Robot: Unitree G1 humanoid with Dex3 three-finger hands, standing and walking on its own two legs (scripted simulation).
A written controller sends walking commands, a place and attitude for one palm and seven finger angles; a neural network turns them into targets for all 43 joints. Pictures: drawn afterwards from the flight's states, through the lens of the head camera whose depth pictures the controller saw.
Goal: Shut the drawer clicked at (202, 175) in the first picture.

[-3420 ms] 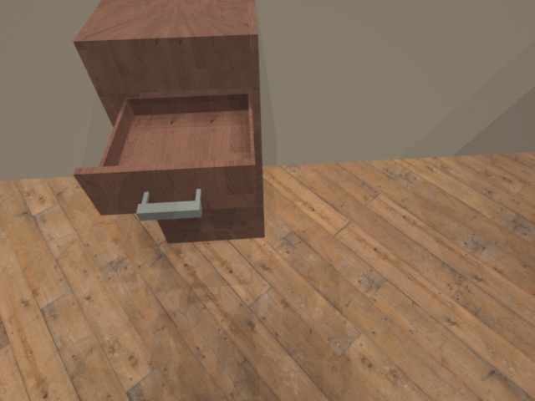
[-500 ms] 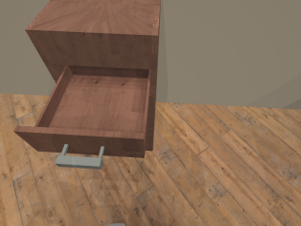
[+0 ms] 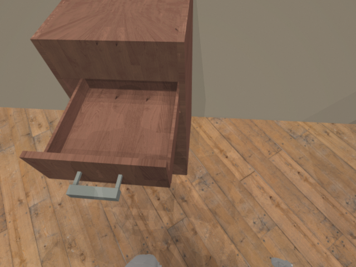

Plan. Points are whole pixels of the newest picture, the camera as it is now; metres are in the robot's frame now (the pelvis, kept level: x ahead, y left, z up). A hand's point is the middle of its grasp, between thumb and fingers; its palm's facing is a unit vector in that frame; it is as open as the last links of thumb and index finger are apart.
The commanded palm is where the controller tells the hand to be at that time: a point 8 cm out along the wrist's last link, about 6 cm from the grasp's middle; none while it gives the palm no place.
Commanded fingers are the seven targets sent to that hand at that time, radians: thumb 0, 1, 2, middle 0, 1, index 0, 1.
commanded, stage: come to a stop and stand still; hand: left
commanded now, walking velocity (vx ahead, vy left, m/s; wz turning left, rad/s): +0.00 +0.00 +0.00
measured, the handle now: (96, 184) +0.30 +0.26 -0.10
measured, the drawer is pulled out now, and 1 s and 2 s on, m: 0.30 0.30 0.30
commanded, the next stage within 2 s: look again from close up in 0.76 s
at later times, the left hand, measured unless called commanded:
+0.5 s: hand out of the picture +0.04 +0.29 -0.18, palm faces -0.02 -0.97 -0.25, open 7.4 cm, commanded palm none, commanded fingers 0.00 0.90 0.90 -0.20 -0.30 -0.20 -0.30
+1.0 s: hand out of the picture -0.06 +0.23 -0.18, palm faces -0.03 -0.98 -0.20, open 7.4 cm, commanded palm none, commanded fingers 0.00 0.90 0.90 -0.20 -0.30 -0.20 -0.30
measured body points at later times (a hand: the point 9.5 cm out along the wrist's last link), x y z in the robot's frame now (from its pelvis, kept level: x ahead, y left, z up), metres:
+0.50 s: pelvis -0.03 +0.09 -0.01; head -0.03 +0.10 +0.44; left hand +0.04 +0.34 -0.16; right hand +0.01 -0.15 -0.16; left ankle -0.01 +0.17 -0.75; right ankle -0.04 -0.07 -0.75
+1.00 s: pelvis -0.04 +0.07 -0.01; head -0.03 +0.06 +0.44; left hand -0.06 +0.29 -0.17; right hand -0.05 -0.16 -0.17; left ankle -0.01 +0.17 -0.75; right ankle -0.04 -0.07 -0.75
